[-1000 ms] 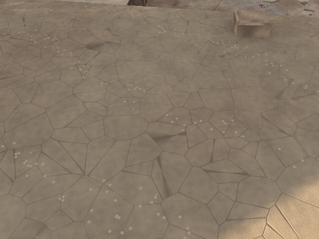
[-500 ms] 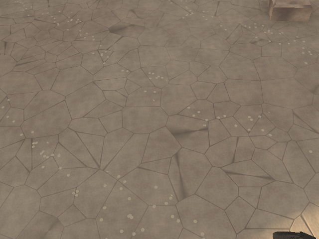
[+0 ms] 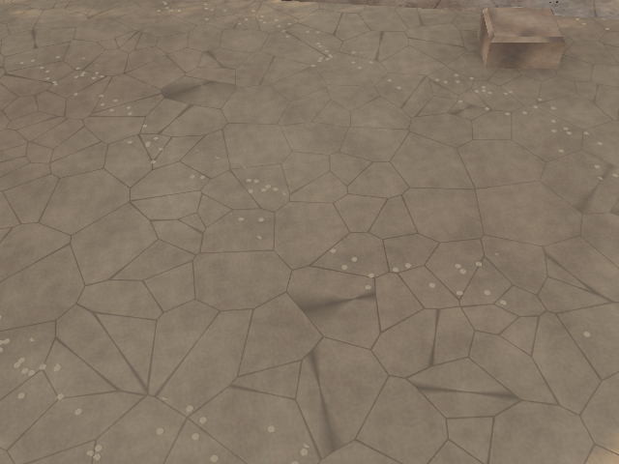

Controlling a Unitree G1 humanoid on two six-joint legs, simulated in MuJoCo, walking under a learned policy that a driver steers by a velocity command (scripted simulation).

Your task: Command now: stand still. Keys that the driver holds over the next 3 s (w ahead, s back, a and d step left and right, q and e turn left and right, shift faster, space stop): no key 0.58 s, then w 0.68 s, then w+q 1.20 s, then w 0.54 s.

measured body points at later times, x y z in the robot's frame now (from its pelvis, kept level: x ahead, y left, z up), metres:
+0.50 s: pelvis +0.04 -0.02 +0.00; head +0.05 -0.02 +0.45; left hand +0.07 +0.22 -0.15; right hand +0.10 -0.27 -0.15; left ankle +0.04 +0.10 -0.73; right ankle +0.02 -0.15 -0.73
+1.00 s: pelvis +0.13 -0.06 +0.00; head +0.14 -0.07 +0.45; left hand +0.11 +0.19 -0.14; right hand +0.17 -0.32 -0.15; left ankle +0.08 +0.08 -0.65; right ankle +0.06 -0.15 -0.73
